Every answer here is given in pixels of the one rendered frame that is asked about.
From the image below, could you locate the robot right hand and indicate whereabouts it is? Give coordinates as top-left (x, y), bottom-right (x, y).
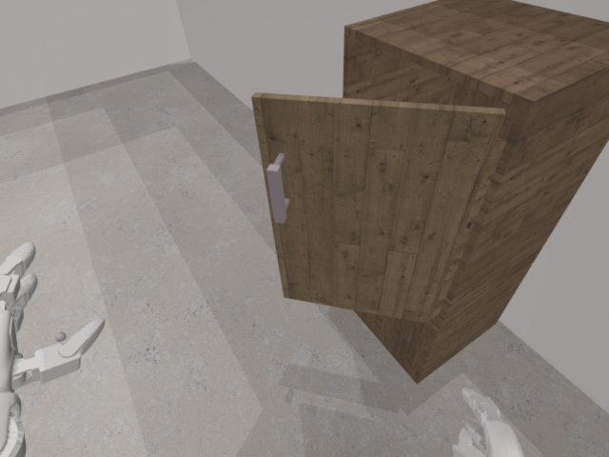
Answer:
top-left (452, 387), bottom-right (524, 457)

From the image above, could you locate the robot left hand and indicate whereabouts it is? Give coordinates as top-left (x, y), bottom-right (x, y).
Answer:
top-left (0, 242), bottom-right (105, 393)

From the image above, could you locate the cupboard door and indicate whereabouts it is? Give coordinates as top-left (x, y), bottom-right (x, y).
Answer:
top-left (251, 92), bottom-right (505, 324)

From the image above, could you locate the robot left forearm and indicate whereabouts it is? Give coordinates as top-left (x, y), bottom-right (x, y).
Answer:
top-left (0, 391), bottom-right (26, 457)

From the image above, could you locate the handle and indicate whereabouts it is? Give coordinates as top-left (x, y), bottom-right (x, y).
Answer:
top-left (266, 153), bottom-right (289, 224)

